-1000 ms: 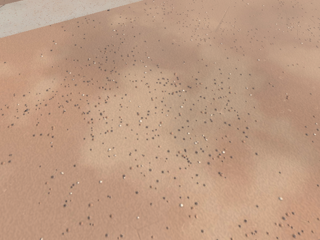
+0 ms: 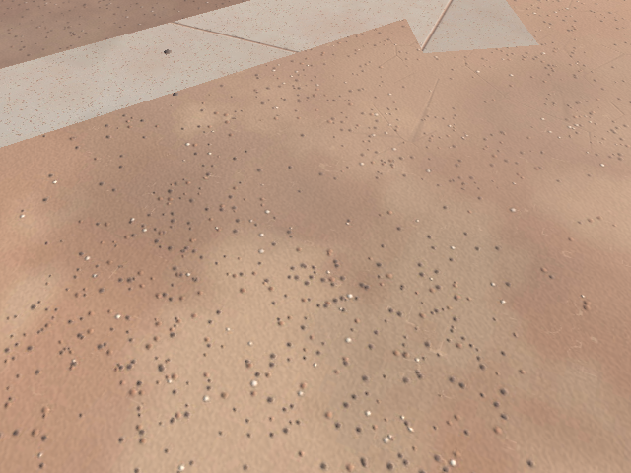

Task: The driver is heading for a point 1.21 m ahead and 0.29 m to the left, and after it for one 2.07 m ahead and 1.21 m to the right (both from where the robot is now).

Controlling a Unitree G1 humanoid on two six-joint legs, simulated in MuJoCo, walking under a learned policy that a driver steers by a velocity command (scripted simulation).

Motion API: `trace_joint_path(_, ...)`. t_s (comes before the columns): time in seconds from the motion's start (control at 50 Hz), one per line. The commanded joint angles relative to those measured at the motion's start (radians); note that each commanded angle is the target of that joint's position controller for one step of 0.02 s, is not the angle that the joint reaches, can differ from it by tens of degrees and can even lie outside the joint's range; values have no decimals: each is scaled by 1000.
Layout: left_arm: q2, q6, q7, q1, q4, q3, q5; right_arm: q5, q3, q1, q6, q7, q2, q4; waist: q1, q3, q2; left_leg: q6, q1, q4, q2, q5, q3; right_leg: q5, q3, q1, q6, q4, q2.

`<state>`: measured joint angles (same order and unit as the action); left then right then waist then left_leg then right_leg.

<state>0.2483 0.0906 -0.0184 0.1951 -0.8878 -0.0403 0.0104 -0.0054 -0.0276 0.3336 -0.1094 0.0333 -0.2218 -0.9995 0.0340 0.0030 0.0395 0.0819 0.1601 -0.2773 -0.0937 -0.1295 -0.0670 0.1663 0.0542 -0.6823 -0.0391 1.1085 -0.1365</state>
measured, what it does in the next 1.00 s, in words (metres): walks ahead, turning left: right foot, then left foot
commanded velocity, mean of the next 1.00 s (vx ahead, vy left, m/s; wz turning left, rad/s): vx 0.38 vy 0.00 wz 0.36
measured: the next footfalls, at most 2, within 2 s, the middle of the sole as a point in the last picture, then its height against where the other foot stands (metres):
right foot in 0.30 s outside the picture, level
left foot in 0.80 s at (268, 464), level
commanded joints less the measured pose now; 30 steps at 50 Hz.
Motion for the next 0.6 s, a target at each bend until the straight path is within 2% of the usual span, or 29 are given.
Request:
trace_joint_path(0.02, 45, 0, -3, 17, 44, -13, -10, 3, -22, -33, -14, -21, -138, 56, -40, -57, -69, 170, 85, 190, 283, 80, 207, -165, 3, -26, 22, -156, -33)
trace_joint_path(0.1, 29, 10, 11, -137, 85, -7, 1, 18, -26, 46, -2, -33, -161, 38, 17, -62, -78, 132, -2, 179, 271, 86, 164, -282, -37, 10, 29, -418, 16)
trace_joint_path(0.16, 31, 14, 28, -222, 115, -2, 10, 24, -29, 99, 10, -35, -166, 16, 47, -85, -85, 128, -97, 143, 302, 72, 168, -248, -44, 4, 27, -512, 34)
trace_joint_path(0.2, 42, 24, 42, -260, 140, -3, 11, 27, -30, 121, 21, -38, -163, 7, 47, -97, -87, 121, -143, 97, 328, 76, 201, -180, -35, 19, 12, -566, 47)
trace_joint_path(0.24, 71, 36, 49, -214, 140, -13, 11, 29, -38, 104, 32, -41, -182, 12, 7, -76, -107, 106, -160, 34, 344, 131, 235, -104, -39, 118, -5, -615, 71)
trace_joint_path(0.26, 95, 42, 47, -139, 123, -26, 10, 28, -40, 79, 36, -42, -190, 20, -41, -38, -117, 92, -147, -42, 328, 248, 229, -79, -60, 233, -19, -640, 99)
trace_joint_path(0.28, 145, 46, 40, 22, 75, -53, 9, 20, -31, 62, 38, -40, -169, 31, -115, 61, -103, 65, -94, -221, 267, 359, 190, -81, -65, 456, -46, -647, 108)
trace_joint_path(0.3, 235, 48, 30, 229, 40, -77, -7, 2, -11, 43, 34, -38, -120, 68, -191, 234, -8, 22, 103, -545, 188, 181, 126, -88, 121, 775, -116, -621, -77)
trace_joint_path(0.32, 308, 37, 33, 303, 13, -94, -18, 19, 26, 181, 12, -31, 24, 73, -131, 374, 287, -38, 493, -883, 28, -374, 82, 51, 556, 1112, -259, -725, -308)
trace_joint_path(0.34, 190, 38, 32, 289, 24, -66, -20, 48, -2, 150, -4, -32, -98, 54, -155, 357, 189, -30, 584, -1032, 73, -422, 220, 136, 631, 1066, -243, -790, -295)
trace_joint_path(0.36, 136, 41, 29, 193, 45, -48, -15, 63, -23, 59, -8, -35, -160, 83, -139, 215, 125, -17, 632, -1057, 121, -330, 212, 77, 459, 934, -189, -799, -268)
trace_joint_path(0.38, 109, 41, 31, 104, 59, -36, -13, 55, -26, 11, -3, -42, -152, 93, -106, 148, 48, -23, 589, -1028, 169, -239, 190, -14, 330, 794, -161, -827, -229)
trace_joint_path(0.4, 68, 40, 37, 50, 58, -26, -11, 40, -36, -27, 9, -49, -142, 96, -84, 68, 9, -19, 553, -968, 192, -178, 188, -65, 216, 678, -123, -873, -165)
trace_joint_path(0.42, 71, 42, 35, 32, 50, -26, -20, 41, -38, 13, 22, -46, -111, 99, -45, 56, 76, -25, 497, -937, 218, -133, 191, -92, 149, 616, -125, -905, -158)
trace_joint_path(0.46, 65, 46, 33, 37, 30, -30, -21, 42, -38, 29, 47, -39, -71, 102, -25, 21, 64, -33, 470, -915, 226, -105, 173, -169, 51, 557, -134, -942, -135)
trace_joint_path(0.48, 73, 47, 29, 39, 22, -34, -24, 44, -41, 11, 56, -40, -69, 111, -19, 4, 39, -33, 486, -906, 230, -86, 174, -194, 14, 543, -134, -955, -130)
trace_joint_path(0.52, 96, 46, 20, 55, 10, -42, -26, 36, -45, -40, 67, -39, -66, 143, -21, -22, 19, -41, 552, -851, 231, -24, 186, -263, -42, 552, -142, -965, -141)
trace_joint_path(0.56, 108, 40, 10, 70, 0, -46, -28, 31, -47, -92, 67, -33, -63, 169, -30, -39, 13, -48, 586, -748, 225, 55, 185, -260, -93, 570, -137, -977, -137)
trace_joint_path(0.6, 124, 30, -2, 45, 6, -48, -29, 24, -46, -154, 63, -22, -58, 198, -32, -69, 15, -51, 546, -602, 209, 139, 135, -376, -175, 549, -118, -961, -112)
